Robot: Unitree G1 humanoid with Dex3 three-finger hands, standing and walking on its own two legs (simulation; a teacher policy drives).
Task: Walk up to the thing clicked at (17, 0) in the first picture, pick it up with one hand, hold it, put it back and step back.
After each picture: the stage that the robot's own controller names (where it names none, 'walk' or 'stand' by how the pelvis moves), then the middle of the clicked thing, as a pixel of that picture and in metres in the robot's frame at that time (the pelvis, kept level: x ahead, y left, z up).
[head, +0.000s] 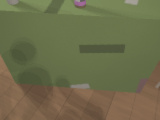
stand; out of the picture +0.98 +0.47 +0.13
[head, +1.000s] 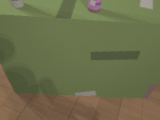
walk; out of the picture +0.87 +0.36 +0.16
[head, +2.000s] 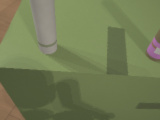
stand; (44, 21) +0.50 +0.15 +0.14
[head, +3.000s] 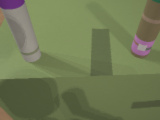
stand; (22, 30) +0.48 +0.23 +0.15
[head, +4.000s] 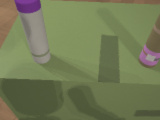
stand; (35, 33) +0.48 +0.20 +0.13
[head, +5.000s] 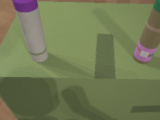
stand; (33, 32) +0.50 +0.21 +0.13
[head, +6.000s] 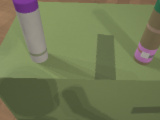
stand; (33, 32) +0.49 +0.20 +0.13
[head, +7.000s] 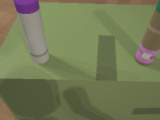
rise first; (34, 33) +0.49 +0.20 +0.13
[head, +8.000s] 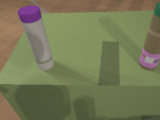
rise first; (38, 41) +0.47 +0.22 +0.14
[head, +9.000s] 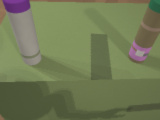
go down; (25, 33) +0.48 +0.21 +0.14
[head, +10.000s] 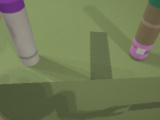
go down; (21, 34) +0.47 +0.21 +0.15
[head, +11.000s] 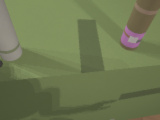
close in; out of the picture +0.46 +0.23 +0.17
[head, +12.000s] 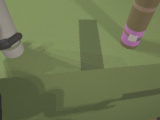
close; out of the picture +0.48 +0.24 +0.18
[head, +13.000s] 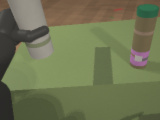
lift; (27, 10) +0.34 +0.14 +0.36
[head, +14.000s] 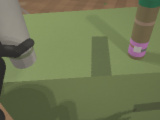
hold; (9, 23) +0.34 +0.19 +0.31
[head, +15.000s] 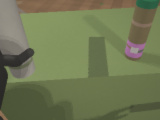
hold; (10, 35) +0.34 +0.19 +0.27
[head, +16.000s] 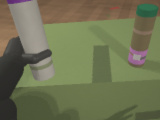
hold; (33, 37) +0.36 +0.16 +0.27
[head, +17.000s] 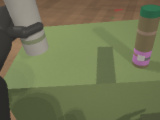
crouch; (22, 8) +0.36 +0.16 +0.36
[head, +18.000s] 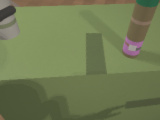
lower; out of the picture +0.45 +0.24 +0.32
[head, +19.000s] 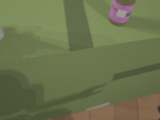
lower; out of the picture +0.51 +0.24 +0.20
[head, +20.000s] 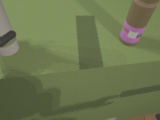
lower; out of the picture +0.48 +0.24 +0.18
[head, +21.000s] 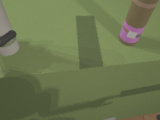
lower; out of the picture +0.48 +0.24 +0.18
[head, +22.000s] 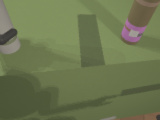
lower; out of the picture +0.49 +0.24 +0.18
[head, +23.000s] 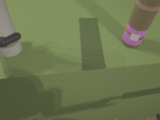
open; out of the picture +0.48 +0.24 +0.18
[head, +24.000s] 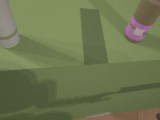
rise; out of the picture +0.48 +0.23 +0.18
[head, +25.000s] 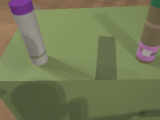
sink last; (31, 35) +0.48 +0.23 +0.16
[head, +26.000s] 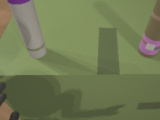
stand; (29, 26) +0.48 +0.23 +0.16
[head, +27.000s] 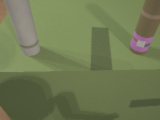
stand; (23, 23) +0.50 +0.23 +0.18
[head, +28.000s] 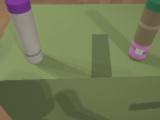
stand; (27, 33) +0.49 +0.23 +0.13
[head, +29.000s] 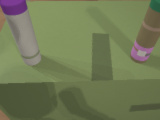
stand; (24, 34) +0.47 +0.23 +0.13
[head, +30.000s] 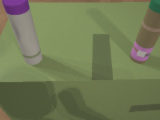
stand; (26, 34) +0.48 +0.22 +0.13
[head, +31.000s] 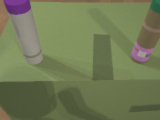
stand; (27, 34) +0.48 +0.22 +0.13
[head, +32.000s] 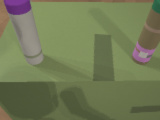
walk; (27, 34) +0.48 +0.22 +0.13
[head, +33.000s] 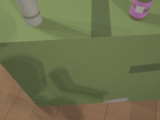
walk; out of the picture +0.61 +0.24 +0.15
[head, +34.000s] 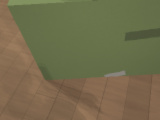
walk; out of the picture +0.86 +0.23 +0.15
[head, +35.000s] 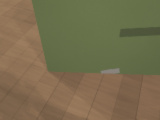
stand; out of the picture +1.11 +0.18 +0.15
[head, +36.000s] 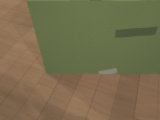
stand; out of the picture +1.11 +0.21 +0.13
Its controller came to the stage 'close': yes
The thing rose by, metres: 0.21
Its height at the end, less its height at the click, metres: +0.00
